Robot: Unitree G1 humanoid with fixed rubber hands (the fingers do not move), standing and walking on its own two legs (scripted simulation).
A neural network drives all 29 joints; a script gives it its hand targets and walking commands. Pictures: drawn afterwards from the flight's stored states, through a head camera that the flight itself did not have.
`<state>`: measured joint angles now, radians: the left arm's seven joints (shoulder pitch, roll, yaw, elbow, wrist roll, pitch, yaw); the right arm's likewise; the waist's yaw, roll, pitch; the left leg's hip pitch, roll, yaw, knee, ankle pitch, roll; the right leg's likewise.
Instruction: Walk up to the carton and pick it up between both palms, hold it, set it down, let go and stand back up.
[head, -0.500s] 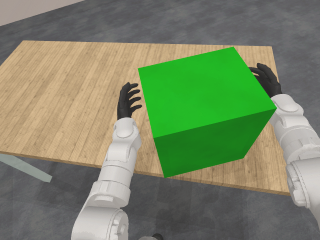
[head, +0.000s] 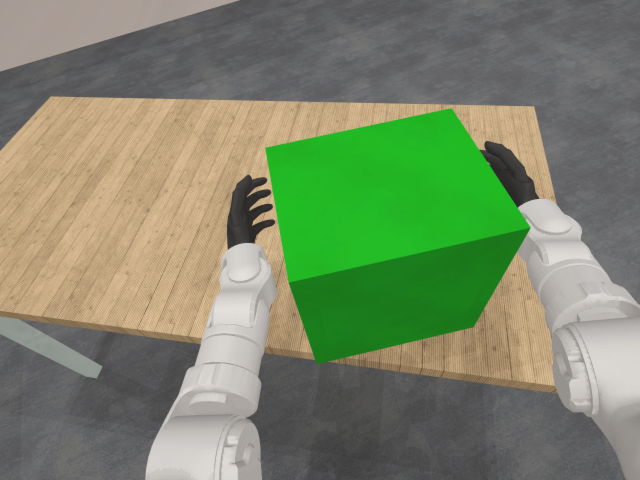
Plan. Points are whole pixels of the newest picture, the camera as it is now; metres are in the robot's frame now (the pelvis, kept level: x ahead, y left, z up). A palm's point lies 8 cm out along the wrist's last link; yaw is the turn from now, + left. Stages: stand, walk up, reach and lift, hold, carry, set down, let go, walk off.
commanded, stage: reach and lift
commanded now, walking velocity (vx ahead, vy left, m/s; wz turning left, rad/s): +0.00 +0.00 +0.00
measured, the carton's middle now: (379, 245) +0.41 +0.02 +0.01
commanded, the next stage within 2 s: none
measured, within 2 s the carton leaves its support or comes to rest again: leaves its support in 0.38 s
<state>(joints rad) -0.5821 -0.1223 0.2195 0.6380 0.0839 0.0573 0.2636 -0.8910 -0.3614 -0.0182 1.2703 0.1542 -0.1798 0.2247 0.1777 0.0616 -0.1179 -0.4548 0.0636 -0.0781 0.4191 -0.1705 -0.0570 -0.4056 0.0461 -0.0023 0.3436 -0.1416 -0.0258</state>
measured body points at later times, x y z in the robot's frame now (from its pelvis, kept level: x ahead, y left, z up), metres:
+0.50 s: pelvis -0.01 +0.01 +0.00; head +0.02 +0.00 +0.45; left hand +0.36 +0.20 +0.09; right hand +0.44 -0.14 +0.08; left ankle +0.01 +0.15 -0.74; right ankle +0.00 -0.11 -0.74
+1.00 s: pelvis -0.01 +0.00 +0.00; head -0.01 +0.00 +0.45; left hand +0.37 +0.19 +0.12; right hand +0.43 -0.14 +0.12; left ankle +0.01 +0.15 -0.74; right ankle +0.00 -0.11 -0.74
